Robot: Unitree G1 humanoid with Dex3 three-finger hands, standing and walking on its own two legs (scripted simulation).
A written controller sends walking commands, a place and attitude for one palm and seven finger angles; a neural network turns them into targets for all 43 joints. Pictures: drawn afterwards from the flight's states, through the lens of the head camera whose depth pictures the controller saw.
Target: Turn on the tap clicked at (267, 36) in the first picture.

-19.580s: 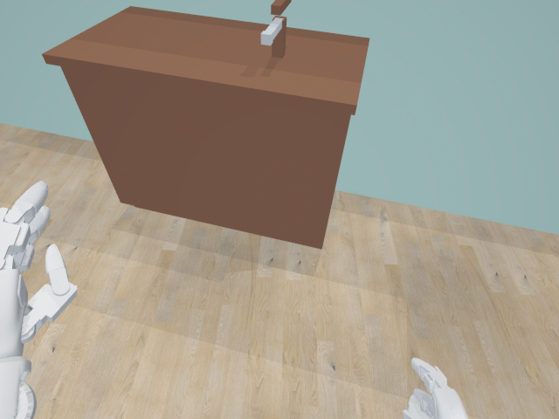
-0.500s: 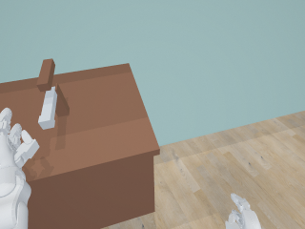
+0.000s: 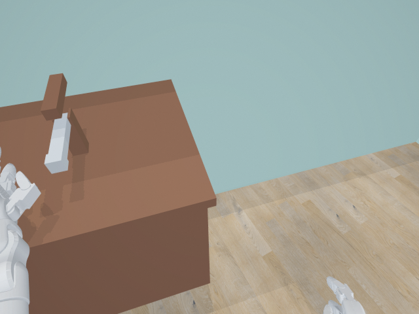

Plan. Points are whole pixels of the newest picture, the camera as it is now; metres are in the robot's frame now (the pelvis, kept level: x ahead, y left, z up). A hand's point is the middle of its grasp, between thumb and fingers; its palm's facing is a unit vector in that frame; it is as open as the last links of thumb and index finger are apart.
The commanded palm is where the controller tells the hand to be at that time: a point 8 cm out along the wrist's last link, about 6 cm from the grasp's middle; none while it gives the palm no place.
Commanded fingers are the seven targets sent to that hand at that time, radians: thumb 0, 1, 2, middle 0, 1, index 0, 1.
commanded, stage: reach beside the lever's end, fingers flat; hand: left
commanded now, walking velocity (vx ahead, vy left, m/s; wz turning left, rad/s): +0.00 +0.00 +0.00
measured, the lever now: (57, 162) +0.33 +0.32 +0.13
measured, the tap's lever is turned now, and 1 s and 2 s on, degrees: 0 1 32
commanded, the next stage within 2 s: push the lever round in 0.22 s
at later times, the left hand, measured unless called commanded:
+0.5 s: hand (43, 188) +0.28 +0.32 +0.12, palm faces +0.58 -0.81 -0.06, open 7.8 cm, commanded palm +0.24 +0.35 +0.12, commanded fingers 0.00 0.90 0.90 -0.15 -0.15 -0.15 -0.15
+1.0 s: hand (59, 184) +0.29 +0.30 +0.12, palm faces +0.60 -0.79 -0.07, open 7.7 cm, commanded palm +0.26 +0.33 +0.12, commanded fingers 0.00 0.90 0.90 -0.15 -0.15 -0.15 -0.15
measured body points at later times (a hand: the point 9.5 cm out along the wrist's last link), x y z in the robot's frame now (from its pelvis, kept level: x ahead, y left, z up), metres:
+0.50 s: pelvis +0.00 +0.01 +0.00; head +0.01 +0.00 +0.45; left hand +0.25 +0.36 +0.12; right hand +0.18 -0.23 -0.09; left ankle +0.02 +0.12 -0.73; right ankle -0.01 -0.10 -0.73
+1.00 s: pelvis +0.01 +0.00 +0.00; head +0.01 -0.02 +0.45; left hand +0.26 +0.34 +0.12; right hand +0.18 -0.24 -0.10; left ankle +0.02 +0.12 -0.73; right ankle -0.01 -0.10 -0.73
